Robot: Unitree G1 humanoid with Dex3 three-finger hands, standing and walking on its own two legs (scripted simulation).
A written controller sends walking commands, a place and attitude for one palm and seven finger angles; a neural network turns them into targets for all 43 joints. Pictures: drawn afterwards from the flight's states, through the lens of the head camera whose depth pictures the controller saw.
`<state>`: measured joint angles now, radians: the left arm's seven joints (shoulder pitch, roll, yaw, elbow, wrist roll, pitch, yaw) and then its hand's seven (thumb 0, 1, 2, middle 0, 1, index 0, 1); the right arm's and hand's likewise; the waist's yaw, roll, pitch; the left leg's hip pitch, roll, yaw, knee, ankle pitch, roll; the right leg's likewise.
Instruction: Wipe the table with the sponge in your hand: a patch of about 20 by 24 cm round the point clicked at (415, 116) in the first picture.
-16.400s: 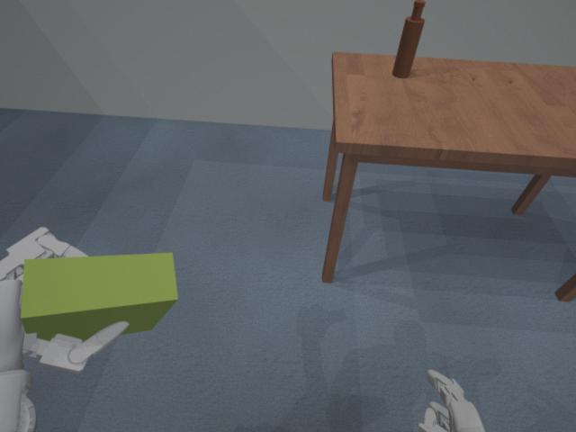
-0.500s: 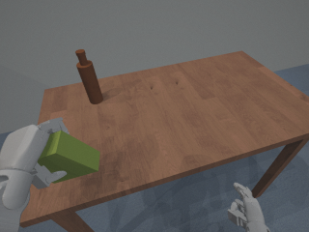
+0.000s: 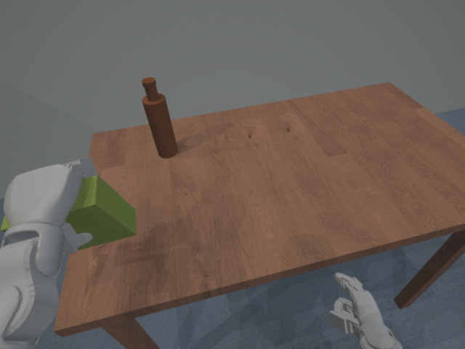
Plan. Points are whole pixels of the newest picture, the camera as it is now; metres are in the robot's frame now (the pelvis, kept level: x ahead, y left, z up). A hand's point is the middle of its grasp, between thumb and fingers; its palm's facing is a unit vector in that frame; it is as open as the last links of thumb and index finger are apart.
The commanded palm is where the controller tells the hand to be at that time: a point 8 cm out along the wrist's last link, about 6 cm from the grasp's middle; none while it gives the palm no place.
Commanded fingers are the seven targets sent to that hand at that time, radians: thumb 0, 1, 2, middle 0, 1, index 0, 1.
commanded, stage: turn the palm down, sponge in hand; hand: left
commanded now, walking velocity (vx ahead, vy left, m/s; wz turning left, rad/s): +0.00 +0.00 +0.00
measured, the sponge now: (85, 223) +0.25 +0.30 +0.11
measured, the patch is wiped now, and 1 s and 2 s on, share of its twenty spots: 0.00 0.00 0.00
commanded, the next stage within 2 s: move the sponge above the wiping area in 0.50 s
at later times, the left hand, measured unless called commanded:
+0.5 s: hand (79, 214) +0.23 +0.28 +0.15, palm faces +0.15 -0.08 -0.99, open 9.3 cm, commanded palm +0.19 +0.26 +0.20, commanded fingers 0.00 0.10 1.30 -1.20 -1.60 -1.20 -1.60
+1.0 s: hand (98, 237) +0.23 +0.27 +0.10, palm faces -0.06 -0.10 -0.99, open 9.3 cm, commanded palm +0.20 +0.26 +0.18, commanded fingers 0.00 0.10 1.30 -1.20 -1.60 -1.20 -1.60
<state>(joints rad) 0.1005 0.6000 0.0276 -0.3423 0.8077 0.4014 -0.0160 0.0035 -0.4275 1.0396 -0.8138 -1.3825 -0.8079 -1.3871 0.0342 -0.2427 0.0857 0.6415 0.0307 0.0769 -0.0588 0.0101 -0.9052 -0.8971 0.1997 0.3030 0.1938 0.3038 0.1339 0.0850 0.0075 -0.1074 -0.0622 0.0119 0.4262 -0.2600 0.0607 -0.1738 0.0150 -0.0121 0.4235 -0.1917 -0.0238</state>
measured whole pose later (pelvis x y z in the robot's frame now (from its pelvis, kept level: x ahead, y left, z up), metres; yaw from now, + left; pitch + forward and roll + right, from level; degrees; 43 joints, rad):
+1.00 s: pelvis -0.01 -0.03 +0.00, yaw +0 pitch -3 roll +1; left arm 0.08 0.56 -0.02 -0.13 0.85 0.41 -0.12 0.00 -0.43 1.04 -0.81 -1.39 -0.80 -1.39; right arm 0.02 -0.30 0.05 0.65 0.05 0.03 -0.09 0.01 -0.91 -0.90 0.20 0.30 0.20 0.30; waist 0.10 0.11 0.02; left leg -0.12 -0.04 0.00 0.43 -0.24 0.03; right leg -0.20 0.04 -0.02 0.44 -0.18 -0.06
